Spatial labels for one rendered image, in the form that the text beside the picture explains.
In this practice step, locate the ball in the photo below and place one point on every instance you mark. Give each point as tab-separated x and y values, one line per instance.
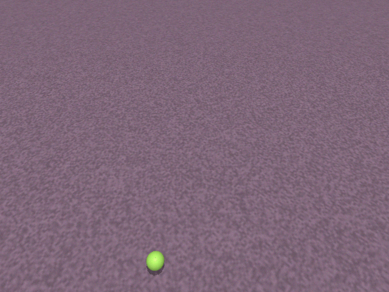
155	260

